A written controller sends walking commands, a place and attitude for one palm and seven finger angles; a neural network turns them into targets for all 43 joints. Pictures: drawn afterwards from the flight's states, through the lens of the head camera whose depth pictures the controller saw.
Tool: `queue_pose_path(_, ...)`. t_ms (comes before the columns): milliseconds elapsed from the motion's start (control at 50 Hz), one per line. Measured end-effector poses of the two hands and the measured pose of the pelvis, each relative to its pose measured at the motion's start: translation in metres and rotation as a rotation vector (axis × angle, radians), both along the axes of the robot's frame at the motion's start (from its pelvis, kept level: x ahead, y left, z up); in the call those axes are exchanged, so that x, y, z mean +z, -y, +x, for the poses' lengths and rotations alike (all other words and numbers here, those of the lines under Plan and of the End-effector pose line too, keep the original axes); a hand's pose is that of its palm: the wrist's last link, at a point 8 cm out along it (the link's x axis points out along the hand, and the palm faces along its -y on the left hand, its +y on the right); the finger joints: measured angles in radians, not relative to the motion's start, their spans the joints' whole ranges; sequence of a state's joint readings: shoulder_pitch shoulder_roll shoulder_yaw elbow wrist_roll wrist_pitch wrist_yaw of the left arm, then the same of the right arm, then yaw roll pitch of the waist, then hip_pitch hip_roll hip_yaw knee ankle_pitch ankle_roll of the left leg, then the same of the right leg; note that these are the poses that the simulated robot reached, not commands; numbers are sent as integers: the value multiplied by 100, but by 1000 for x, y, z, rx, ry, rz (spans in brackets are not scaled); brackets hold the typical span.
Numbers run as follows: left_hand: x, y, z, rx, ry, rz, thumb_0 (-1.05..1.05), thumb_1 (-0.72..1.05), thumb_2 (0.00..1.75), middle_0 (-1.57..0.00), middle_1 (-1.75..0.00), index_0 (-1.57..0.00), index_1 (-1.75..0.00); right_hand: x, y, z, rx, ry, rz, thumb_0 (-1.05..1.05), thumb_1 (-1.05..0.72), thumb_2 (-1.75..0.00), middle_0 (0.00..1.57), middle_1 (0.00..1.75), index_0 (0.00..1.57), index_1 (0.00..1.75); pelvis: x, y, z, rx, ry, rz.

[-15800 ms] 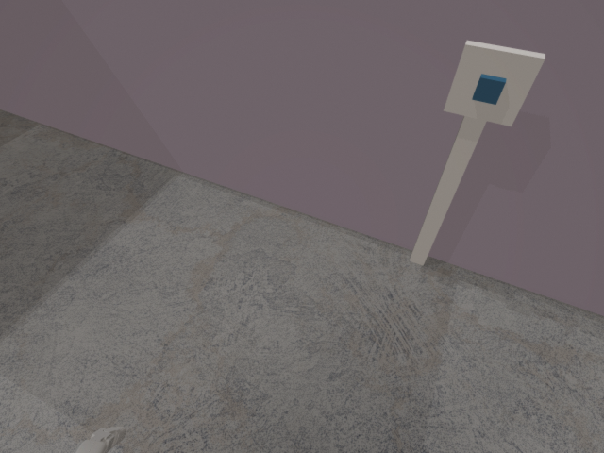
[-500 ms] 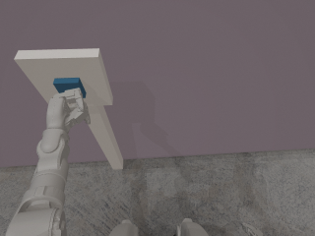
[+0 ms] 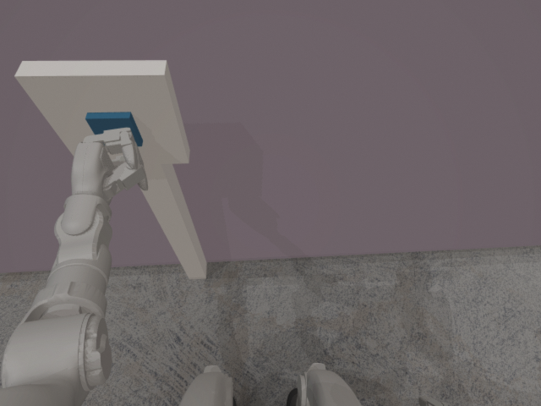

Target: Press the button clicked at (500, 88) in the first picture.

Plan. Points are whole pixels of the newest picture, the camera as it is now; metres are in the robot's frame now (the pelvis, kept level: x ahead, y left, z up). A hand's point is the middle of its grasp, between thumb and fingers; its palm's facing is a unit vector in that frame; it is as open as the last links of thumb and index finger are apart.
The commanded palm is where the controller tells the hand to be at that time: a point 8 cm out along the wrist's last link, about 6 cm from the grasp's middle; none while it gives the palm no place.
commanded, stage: press the button with the knuckle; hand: left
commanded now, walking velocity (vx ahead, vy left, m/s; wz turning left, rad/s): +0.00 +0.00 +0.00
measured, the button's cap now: (117, 125) +0.50 +0.22 +0.09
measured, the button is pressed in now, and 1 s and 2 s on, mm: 10 0 0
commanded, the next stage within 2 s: hold the button down briefly in 0.12 s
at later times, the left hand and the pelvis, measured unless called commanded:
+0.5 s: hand (137, 166) +0.45 +0.19 +0.06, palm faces +0.01 -1.00 -0.05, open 2.8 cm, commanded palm +0.46 +0.25 +0.07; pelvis -0.02 +0.00 -0.01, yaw +0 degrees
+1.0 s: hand (134, 176) +0.43 +0.19 +0.06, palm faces +0.04 -1.00 -0.02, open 2.8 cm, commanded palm +0.40 +0.25 +0.07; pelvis +0.00 +0.02 +0.00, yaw -1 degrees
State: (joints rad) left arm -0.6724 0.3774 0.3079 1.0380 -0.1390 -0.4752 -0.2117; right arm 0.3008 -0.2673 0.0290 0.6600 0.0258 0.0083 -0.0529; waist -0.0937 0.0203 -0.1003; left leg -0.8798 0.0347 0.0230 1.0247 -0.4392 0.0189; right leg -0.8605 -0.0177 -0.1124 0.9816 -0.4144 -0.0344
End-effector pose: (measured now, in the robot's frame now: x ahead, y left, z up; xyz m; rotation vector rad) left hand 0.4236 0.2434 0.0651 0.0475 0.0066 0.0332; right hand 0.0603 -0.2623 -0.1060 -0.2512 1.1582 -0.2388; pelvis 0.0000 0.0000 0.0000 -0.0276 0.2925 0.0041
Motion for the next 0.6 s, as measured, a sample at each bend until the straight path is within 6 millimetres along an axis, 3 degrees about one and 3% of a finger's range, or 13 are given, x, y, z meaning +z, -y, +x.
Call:
queue_pose_path(360,0,-2,3,-9,5,7,-3,75,98,-130,-150,-138,-150,-4,1,-35,-7,-20,-25,1,-90,-90,20,30,20,30,-9,-1,-19,5,-14,-10)
queue_pose_path(600,-1,-5,4,-26,8,5,-4,72,98,-130,-150,-141,-150,-2,-2,-45,-9,-13,-39,1,-90,-90,20,30,20,30,-12,-6,-25,3,-20,-15)
